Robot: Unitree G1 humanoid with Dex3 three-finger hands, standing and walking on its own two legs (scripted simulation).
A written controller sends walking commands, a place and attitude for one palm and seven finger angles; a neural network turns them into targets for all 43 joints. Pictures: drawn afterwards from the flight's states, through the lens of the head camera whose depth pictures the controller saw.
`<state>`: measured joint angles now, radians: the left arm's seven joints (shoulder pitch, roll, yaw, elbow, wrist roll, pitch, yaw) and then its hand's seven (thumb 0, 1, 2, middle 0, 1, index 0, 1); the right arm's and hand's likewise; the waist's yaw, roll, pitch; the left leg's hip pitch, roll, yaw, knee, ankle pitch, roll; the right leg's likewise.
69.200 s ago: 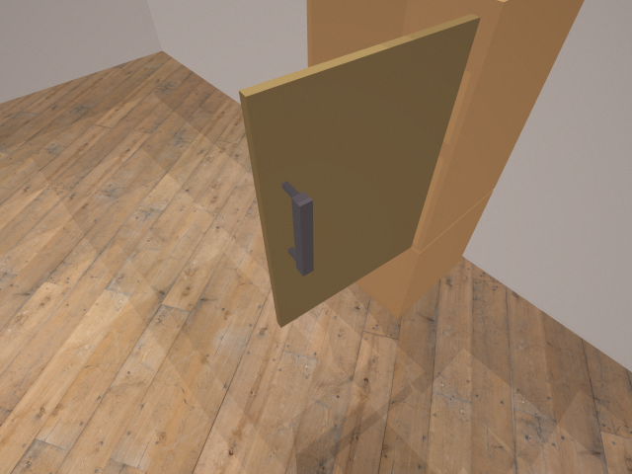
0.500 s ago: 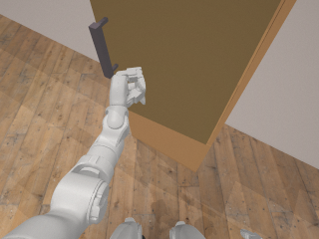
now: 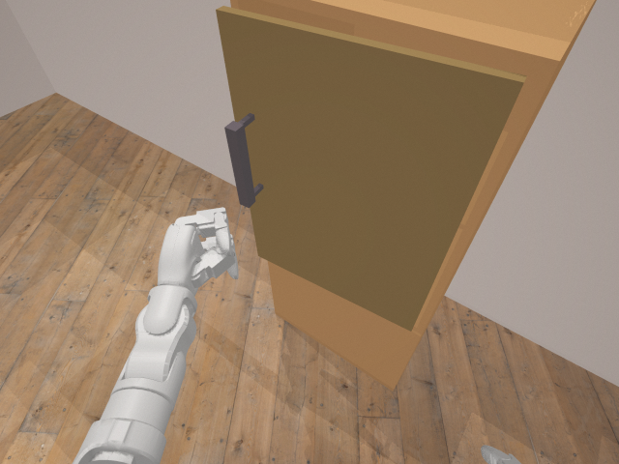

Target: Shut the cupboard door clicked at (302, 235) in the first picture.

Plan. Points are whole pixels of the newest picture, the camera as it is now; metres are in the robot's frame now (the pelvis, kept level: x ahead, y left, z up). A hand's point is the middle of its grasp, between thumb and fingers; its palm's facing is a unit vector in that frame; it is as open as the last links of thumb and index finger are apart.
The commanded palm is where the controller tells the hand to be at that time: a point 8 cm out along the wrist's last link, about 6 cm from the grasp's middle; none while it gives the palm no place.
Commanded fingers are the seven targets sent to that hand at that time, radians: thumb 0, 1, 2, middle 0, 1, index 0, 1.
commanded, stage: draw the hand back to the body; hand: left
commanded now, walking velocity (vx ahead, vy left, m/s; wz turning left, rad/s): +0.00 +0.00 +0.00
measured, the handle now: (248, 162) +0.62 +0.13 +0.03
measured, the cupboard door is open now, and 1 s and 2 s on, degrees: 5 5 5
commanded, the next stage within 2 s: step back with the hand held close in 1.12 s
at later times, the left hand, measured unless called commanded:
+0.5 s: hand (69, 312) +0.24 +0.24 +0.16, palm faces +0.26 -0.93 -0.27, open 4.3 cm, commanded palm +0.20 +0.29 +0.18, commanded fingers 0.00 0.90 0.90 -0.50 -0.63 -0.50 -0.63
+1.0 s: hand out of the picture +0.18 +0.30 +0.18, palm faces +0.47 -0.80 -0.36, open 7.3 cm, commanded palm +0.13 +0.33 +0.21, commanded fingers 0.00 0.90 0.90 -0.20 -0.30 -0.20 -0.30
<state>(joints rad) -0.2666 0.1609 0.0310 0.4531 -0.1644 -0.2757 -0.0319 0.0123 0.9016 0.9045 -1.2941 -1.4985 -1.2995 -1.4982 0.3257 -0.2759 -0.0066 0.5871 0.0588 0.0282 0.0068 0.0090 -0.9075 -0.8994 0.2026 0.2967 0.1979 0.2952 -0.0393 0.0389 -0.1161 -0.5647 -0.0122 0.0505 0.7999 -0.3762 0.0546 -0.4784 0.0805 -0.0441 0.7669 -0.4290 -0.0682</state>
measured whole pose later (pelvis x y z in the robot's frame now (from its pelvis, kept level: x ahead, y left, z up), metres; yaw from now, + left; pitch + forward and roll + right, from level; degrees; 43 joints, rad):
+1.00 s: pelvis +0.00 +0.03 +0.04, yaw +1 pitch -4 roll -1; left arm 0.46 0.33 0.32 -0.36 -0.08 -0.06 0.11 0.01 0.89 0.90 -0.23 -0.33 -0.23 -0.33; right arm 0.20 -0.24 0.01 0.62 0.03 -0.05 -0.05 0.01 -0.90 -0.90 0.20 0.30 0.20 0.30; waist 0.06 0.07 -0.01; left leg -0.15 -0.07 0.04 0.42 -0.21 0.09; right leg -0.05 0.03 -0.03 0.38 -0.26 -0.02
